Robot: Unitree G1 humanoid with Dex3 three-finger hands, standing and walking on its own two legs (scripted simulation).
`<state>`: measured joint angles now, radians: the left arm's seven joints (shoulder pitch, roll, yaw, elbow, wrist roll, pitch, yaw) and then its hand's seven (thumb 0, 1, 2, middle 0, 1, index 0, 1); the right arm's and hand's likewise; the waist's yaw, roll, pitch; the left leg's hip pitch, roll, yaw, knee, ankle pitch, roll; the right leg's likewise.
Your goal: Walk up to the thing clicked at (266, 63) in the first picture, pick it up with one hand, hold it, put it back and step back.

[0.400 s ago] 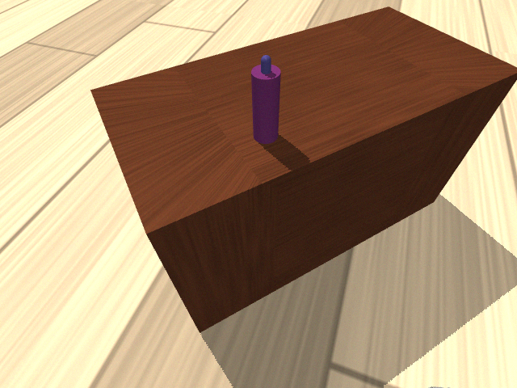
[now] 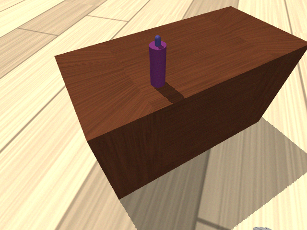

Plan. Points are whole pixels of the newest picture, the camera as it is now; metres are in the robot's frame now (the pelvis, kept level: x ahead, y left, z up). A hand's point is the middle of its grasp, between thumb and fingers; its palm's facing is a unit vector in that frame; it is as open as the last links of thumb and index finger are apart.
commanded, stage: stand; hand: right
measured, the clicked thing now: (157, 61) +0.70 -0.02 +0.03
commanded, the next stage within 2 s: walk up in 0.72 s
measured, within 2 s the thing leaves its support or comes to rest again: neither
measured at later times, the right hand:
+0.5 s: hand out of the picture +0.08 -0.25 -0.16, palm faces -0.05 +0.94 -0.33, open 7.4 cm
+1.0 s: hand (253, 229) +0.14 -0.26 -0.14, palm faces -0.21 +0.87 -0.44, open 7.4 cm
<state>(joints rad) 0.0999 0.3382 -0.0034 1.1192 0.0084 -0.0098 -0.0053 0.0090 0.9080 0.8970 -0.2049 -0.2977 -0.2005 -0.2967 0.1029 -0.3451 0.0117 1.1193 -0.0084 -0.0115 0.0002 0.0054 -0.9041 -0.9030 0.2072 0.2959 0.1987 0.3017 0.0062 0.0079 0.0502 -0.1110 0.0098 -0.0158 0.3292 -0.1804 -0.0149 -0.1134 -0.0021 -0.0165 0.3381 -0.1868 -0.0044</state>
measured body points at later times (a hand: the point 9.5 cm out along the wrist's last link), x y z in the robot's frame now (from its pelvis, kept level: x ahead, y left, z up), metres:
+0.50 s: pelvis +0.00 +0.00 +0.00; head +0.01 -0.01 +0.45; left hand +0.08 +0.29 -0.13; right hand +0.08 -0.30 -0.14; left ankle +0.00 +0.13 -0.75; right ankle +0.00 -0.11 -0.75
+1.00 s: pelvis +0.05 +0.02 -0.02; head +0.07 +0.06 +0.43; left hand +0.04 +0.35 -0.15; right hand +0.15 -0.30 -0.11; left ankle +0.09 +0.16 -0.74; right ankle +0.00 -0.11 -0.75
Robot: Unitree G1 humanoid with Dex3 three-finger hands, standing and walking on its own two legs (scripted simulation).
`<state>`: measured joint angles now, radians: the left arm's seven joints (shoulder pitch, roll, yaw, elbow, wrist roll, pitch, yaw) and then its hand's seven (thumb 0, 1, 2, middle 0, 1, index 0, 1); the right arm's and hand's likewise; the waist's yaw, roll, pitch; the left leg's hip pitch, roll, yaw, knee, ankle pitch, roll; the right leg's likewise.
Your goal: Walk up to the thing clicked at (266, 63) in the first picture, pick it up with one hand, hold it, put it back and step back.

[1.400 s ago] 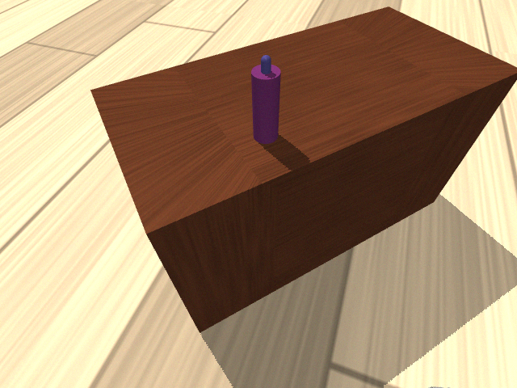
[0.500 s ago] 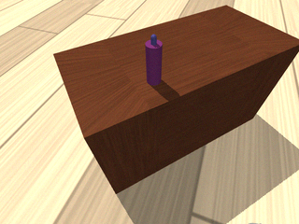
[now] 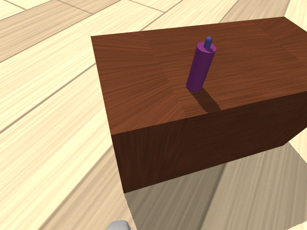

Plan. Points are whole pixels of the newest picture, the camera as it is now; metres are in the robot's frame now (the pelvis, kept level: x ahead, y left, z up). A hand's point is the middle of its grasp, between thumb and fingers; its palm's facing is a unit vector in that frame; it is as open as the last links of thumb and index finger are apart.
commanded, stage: walk up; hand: right
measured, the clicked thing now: (200, 64) +0.64 -0.15 +0.04
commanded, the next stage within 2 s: none
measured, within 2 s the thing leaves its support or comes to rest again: neither
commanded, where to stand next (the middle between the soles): +0.14 -0.08 m, yaw +18 degrees
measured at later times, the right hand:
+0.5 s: hand (263, 195) +0.24 -0.34 -0.15, palm faces -0.22 +0.84 -0.49, open 7.4 cm
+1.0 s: hand (251, 180) +0.29 -0.32 -0.16, palm faces -0.41 +0.82 -0.41, open 7.4 cm
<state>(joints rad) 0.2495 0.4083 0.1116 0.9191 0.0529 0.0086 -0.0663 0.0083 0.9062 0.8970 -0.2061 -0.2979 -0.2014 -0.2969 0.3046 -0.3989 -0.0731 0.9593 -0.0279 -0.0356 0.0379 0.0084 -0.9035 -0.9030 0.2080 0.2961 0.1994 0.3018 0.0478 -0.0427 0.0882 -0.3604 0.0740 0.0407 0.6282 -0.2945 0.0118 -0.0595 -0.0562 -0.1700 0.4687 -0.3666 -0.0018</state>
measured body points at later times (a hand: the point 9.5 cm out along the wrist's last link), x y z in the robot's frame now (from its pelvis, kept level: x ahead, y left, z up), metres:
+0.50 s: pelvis +0.12 -0.07 -0.03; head +0.17 -0.05 +0.42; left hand +0.15 +0.27 -0.14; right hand +0.25 -0.39 -0.12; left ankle +0.08 +0.12 -0.73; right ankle +0.19 -0.20 -0.74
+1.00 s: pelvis +0.09 -0.11 -0.03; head +0.12 -0.09 +0.42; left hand +0.04 +0.23 -0.13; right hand +0.31 -0.37 -0.13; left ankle +0.06 +0.01 -0.73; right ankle +0.19 -0.20 -0.73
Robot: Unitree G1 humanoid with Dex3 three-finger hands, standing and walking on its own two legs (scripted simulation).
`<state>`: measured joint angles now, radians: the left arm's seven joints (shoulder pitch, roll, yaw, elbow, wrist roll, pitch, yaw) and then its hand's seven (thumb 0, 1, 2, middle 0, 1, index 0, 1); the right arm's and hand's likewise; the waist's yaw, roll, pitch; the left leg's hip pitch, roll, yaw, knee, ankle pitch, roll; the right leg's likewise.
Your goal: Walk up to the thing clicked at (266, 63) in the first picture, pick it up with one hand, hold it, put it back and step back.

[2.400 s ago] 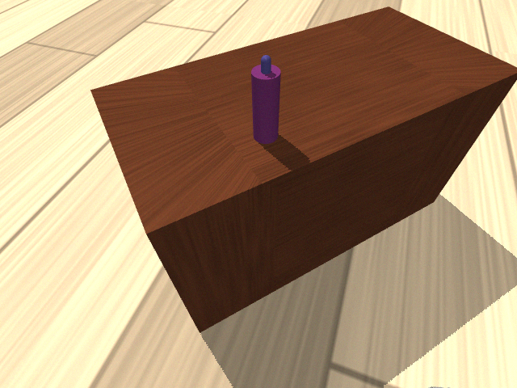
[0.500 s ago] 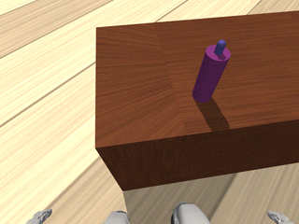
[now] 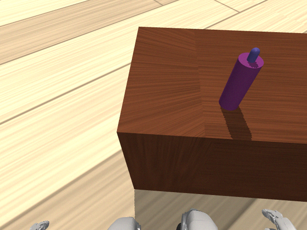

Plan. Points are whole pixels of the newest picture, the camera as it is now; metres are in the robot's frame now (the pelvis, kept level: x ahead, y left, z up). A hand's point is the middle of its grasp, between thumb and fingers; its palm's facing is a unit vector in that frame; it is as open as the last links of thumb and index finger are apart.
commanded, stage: walk up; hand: right
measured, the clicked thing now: (240, 80) +0.50 -0.24 +0.07
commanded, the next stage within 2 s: stand in 1.68 s
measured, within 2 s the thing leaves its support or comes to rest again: neither
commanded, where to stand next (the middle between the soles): +0.06 +0.00 m, yaw -4 degrees
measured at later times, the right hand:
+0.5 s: hand out of the picture +0.08 -0.25 -0.13, palm faces -0.03 +0.94 -0.33, open 7.4 cm
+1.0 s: hand out of the picture +0.10 -0.25 -0.11, palm faces +0.04 +0.94 -0.34, open 7.4 cm
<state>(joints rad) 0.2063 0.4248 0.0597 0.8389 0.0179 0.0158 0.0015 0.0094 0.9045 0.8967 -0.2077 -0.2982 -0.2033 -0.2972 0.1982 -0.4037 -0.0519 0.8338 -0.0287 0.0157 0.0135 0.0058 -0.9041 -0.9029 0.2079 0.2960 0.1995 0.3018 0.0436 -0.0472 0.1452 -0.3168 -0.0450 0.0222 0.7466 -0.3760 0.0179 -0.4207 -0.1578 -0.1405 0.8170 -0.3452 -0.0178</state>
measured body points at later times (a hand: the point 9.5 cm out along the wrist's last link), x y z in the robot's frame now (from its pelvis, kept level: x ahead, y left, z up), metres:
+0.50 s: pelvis -0.01 +0.01 +0.02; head +0.00 -0.01 +0.47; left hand +0.03 +0.32 -0.10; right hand +0.08 -0.30 -0.11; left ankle +0.01 +0.12 -0.71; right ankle -0.01 -0.14 -0.71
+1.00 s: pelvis +0.01 +0.01 +0.03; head +0.02 +0.01 +0.48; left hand +0.12 +0.31 -0.09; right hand +0.10 -0.30 -0.09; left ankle +0.01 +0.12 -0.71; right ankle -0.01 -0.14 -0.71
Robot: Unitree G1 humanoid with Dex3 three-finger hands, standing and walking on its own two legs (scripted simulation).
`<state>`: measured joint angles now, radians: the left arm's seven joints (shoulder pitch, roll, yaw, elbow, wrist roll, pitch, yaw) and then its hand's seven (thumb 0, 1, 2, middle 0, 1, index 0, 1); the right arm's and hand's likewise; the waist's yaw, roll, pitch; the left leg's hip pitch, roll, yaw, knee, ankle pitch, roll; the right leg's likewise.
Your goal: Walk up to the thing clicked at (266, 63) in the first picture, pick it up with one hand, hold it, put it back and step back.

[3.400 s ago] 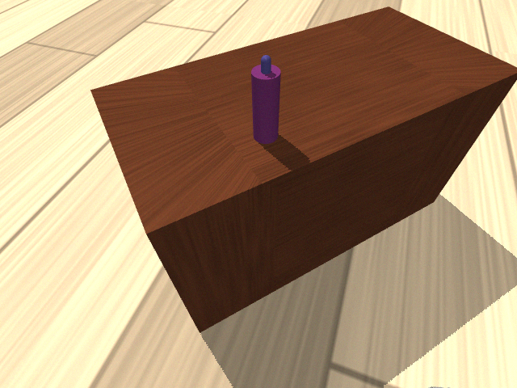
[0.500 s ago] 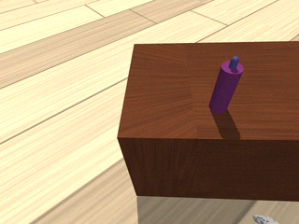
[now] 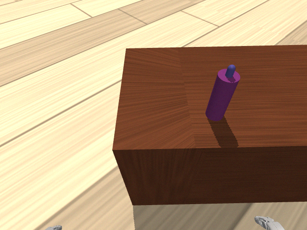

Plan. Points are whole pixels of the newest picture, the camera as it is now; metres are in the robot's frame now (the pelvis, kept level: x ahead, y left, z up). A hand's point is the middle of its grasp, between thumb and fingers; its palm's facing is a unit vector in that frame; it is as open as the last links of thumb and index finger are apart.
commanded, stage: walk up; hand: right
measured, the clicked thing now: (222, 93) +0.50 -0.22 +0.03
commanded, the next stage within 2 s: stand in 0.68 s
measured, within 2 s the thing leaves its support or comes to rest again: neither
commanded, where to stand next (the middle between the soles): +0.05 +0.00 m, yaw -2 degrees
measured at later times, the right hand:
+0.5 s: hand out of the picture +0.08 -0.26 -0.16, palm faces +0.02 +0.95 -0.32, open 7.4 cm
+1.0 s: hand out of the picture +0.08 -0.26 -0.15, palm faces +0.01 +0.94 -0.33, open 7.4 cm
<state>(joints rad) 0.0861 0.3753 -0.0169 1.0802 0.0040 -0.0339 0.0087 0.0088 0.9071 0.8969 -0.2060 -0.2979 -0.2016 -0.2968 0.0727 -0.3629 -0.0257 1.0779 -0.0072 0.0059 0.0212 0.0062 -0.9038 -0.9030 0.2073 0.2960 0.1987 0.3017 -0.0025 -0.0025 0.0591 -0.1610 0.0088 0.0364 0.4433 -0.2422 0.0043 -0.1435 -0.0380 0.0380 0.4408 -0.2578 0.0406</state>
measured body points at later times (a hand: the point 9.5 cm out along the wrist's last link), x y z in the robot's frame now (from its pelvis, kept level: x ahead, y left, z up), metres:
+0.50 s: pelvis +0.00 +0.00 +0.00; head +0.01 -0.01 +0.45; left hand +0.08 +0.30 -0.12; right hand +0.08 -0.31 -0.13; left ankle +0.00 +0.12 -0.74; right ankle -0.01 -0.15 -0.74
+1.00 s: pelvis -0.01 -0.01 +0.01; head +0.00 -0.01 +0.46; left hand +0.09 +0.28 -0.12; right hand +0.08 -0.31 -0.12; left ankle +0.00 +0.12 -0.74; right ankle -0.01 -0.15 -0.74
